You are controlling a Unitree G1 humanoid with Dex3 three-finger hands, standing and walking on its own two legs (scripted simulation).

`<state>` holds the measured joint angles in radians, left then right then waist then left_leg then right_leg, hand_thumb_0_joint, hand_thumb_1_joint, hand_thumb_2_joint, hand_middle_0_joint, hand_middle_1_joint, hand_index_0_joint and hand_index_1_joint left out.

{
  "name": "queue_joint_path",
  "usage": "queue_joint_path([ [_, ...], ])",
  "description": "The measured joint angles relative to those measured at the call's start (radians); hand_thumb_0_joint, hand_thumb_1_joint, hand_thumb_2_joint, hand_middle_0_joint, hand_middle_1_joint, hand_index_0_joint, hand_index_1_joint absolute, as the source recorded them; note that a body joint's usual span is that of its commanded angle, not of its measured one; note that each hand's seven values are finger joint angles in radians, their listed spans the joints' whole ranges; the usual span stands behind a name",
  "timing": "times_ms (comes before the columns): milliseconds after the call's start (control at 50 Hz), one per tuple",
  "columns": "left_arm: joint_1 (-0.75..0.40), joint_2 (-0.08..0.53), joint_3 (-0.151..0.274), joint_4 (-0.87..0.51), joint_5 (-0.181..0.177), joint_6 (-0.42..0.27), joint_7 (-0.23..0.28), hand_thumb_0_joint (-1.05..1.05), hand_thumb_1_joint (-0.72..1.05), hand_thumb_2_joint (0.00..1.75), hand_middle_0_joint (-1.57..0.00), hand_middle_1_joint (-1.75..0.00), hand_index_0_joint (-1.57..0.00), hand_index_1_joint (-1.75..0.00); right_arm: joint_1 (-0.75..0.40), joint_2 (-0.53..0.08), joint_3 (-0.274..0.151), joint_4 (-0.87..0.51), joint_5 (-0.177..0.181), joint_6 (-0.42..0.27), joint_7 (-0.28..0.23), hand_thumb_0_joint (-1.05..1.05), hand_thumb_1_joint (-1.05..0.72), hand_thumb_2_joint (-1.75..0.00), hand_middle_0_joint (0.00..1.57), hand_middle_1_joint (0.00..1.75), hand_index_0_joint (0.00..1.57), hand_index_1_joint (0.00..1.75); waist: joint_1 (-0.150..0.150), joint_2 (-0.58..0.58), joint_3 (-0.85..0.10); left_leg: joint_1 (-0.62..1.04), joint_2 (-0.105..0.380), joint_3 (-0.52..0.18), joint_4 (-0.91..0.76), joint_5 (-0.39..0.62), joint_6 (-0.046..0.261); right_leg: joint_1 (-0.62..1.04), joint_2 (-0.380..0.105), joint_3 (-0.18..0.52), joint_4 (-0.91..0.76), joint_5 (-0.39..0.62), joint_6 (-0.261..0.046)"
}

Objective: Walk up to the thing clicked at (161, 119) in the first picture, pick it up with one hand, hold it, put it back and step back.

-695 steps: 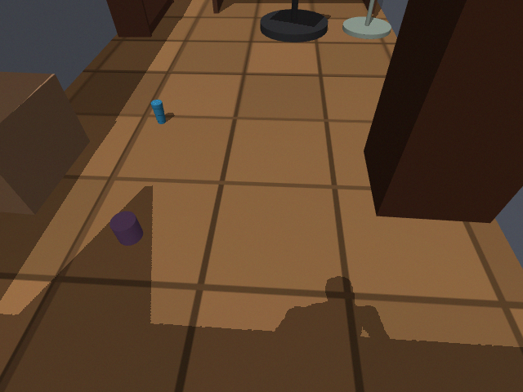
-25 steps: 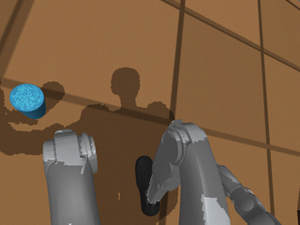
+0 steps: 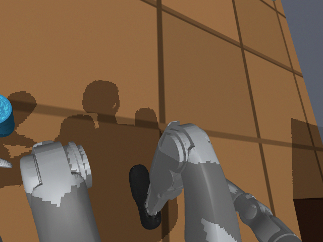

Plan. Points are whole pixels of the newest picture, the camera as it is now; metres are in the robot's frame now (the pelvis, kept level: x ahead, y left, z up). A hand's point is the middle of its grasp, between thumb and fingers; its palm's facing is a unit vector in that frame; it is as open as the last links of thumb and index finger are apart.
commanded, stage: close in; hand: left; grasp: from the side
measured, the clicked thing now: out of the picture +0.42 +0.28 -0.21
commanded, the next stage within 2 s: rest palm in 0.18 s
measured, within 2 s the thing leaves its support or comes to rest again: leaves its support in 1.42 s
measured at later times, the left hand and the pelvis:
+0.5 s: hand out of the picture +0.40 +0.28 -0.18, palm faces +0.31 -0.95 +0.00, open 16.4 cm; pelvis +0.00 +0.01 +0.00, yaw -2 degrees
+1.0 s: hand out of the picture +0.42 +0.27 -0.17, palm faces +0.33 -0.94 +0.00, open 9.9 cm; pelvis +0.00 +0.01 +0.00, yaw -3 degrees
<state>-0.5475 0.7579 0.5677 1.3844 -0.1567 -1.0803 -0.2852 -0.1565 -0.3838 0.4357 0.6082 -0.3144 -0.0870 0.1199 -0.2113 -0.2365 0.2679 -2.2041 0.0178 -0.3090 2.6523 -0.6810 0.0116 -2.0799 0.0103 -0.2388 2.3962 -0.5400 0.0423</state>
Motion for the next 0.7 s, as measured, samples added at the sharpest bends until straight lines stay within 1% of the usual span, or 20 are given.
queue_joint_path([
  [60,0.009,-0.002,-0.036,0.013,-0.007,-0.008,0.021,-0.02,-0.61,0.01,-0.07,-0.08,-0.06,-0.07,0.013,-0.009,0.011,0.001,-0.002,0.004,0.006,0.0,-0.94,-0.9,0.2,0.3,0.21,0.3,-0.006,0.003,-0.001,-0.001,0.003,0.0,-0.001,0.007,0.007,0.003,0.004,0.0,-0.006,0.008,0.005],
  [100,0.01,-0.004,-0.052,0.025,-0.012,-0.015,0.037,-0.02,-0.61,0.01,-0.07,-0.08,-0.06,-0.06,0.019,-0.013,0.02,0.0,-0.004,0.006,0.009,0.0,-0.94,-0.9,0.2,0.3,0.21,0.3,-0.011,0.0,-0.002,0.0,0.005,-0.002,-0.001,0.009,0.01,0.006,0.007,-0.002,-0.009,0.011,0.007],
  [140,0.006,-0.006,-0.057,0.039,-0.015,-0.026,0.055,-0.02,-0.61,0.01,-0.07,-0.08,-0.07,-0.06,0.024,-0.015,0.029,-0.003,-0.01,0.007,0.012,0.0,-0.93,-0.9,0.2,0.3,0.21,0.3,-0.018,-0.006,-0.002,0.003,0.006,-0.005,0.002,0.008,0.012,0.01,0.01,-0.004,-0.01,0.013,0.01],
  [200,-0.005,-0.003,-0.051,0.061,-0.013,-0.047,0.089,-0.02,-0.61,0.02,-0.07,-0.08,-0.06,-0.06,0.028,-0.016,0.042,-0.012,-0.02,0.009,0.015,0.0,-0.93,-0.9,0.2,0.3,0.21,0.3,-0.029,-0.02,0.0,0.008,0.007,-0.015,0.008,0.004,0.012,0.017,0.014,-0.012,-0.012,0.014,0.011],
  [240,-0.014,0.004,-0.051,0.073,-0.001,-0.061,0.113,-0.02,-0.6,0.03,-0.06,-0.08,-0.06,-0.06,0.029,-0.016,0.049,-0.018,-0.028,0.012,0.015,0.0,-0.93,-0.9,0.2,0.3,0.21,0.3,-0.033,-0.03,0.005,0.012,0.006,-0.023,0.012,0.001,0.011,0.022,0.016,-0.017,-0.012,0.013,0.01],
  [320,-0.02,0.022,-0.054,0.085,0.036,-0.085,0.153,-0.02,-0.57,0.05,-0.06,-0.08,-0.06,-0.07,0.024,-0.018,0.058,-0.033,-0.042,0.024,0.019,0.0,-0.92,-0.9,0.2,0.3,0.21,0.3,-0.036,-0.044,0.026,0.017,0.005,-0.036,0.019,-0.006,0.009,0.032,0.019,-0.027,-0.015,0.011,0.008],
  [400,-0.01,0.035,-0.052,0.084,0.05,-0.102,0.185,-0.02,-0.52,0.08,-0.07,-0.07,-0.06,-0.07,0.011,-0.021,0.069,-0.041,-0.054,0.034,0.023,0.0,-0.92,-0.9,0.2,0.3,0.21,0.3,-0.035,-0.048,0.048,0.019,0.004,-0.043,0.023,-0.011,0.009,0.037,0.021,-0.032,-0.017,0.007,0.013],
  [460,-0.005,0.04,-0.051,0.085,0.048,-0.11,0.21,-0.02,-0.45,0.11,-0.1,-0.09,-0.09,-0.09,-0.001,-0.02,0.076,-0.041,-0.061,0.038,0.025,0.0,-0.91,-0.9,0.2,0.3,0.21,0.3,-0.032,-0.051,0.059,0.02,0.003,-0.046,0.025,-0.016,0.008,0.038,0.021,-0.034,-0.017,0.005,0.017],
  [540,-0.015,0.043,-0.06,0.086,0.044,-0.119,0.239,-0.02,-0.33,0.19,-0.18,-0.16,-0.16,-0.16,-0.016,-0.016,0.083,-0.035,-0.067,0.039,0.026,0.0,-0.91,-0.9,0.2,0.3,0.21,0.3,-0.027,-0.053,0.065,0.02,0.002,-0.05,0.027,-0.02,0.005,0.037,0.021,-0.036,-0.015,0.002,0.02],
  [640,-0.041,0.058,-0.083,0.098,0.062,-0.122,0.258,-0.02,-0.15,0.3,-0.28,-0.26,-0.26,-0.26,-0.035,-0.005,0.089,-0.034,-0.072,0.043,0.026,0.0,-0.9,-0.9,0.2,0.3,0.21,0.3,-0.031,-0.054,0.063,0.018,0.002,-0.056,0.029,-0.025,0.003,0.034,0.023,-0.039,-0.015,0.001,0.021],
  [700,-0.054,0.065,-0.087,0.106,0.072,-0.123,0.265,-0.01,-0.07,0.37,-0.34,-0.32,-0.32,-0.32,-0.042,-0.001,0.093,-0.04,-0.073,0.047,0.026,0.0,-0.89,-0.9,0.2,0.3,0.21,0.3,-0.037,-0.052,0.062,0.017,0.003,-0.06,0.031,-0.027,0.004,0.034,0.025,-0.042,-0.017,0.001,0.022],
])
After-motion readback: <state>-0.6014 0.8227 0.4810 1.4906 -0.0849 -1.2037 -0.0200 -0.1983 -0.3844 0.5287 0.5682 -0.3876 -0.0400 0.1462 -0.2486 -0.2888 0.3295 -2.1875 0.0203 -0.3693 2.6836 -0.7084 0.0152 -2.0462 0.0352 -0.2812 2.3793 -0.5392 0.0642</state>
